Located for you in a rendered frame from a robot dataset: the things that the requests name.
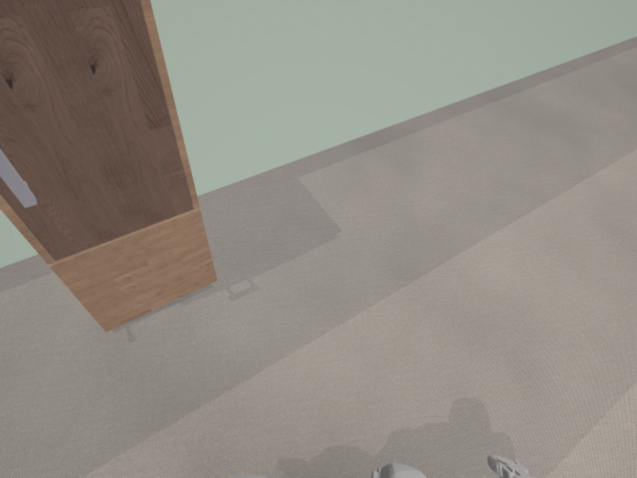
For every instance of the robot right hand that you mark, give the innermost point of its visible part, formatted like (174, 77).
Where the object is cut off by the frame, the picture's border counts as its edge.
(507, 468)

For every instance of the cupboard door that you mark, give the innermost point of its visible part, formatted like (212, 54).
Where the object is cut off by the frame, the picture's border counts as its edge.
(84, 121)

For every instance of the handle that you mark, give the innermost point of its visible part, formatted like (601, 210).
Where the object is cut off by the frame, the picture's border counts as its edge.
(14, 181)

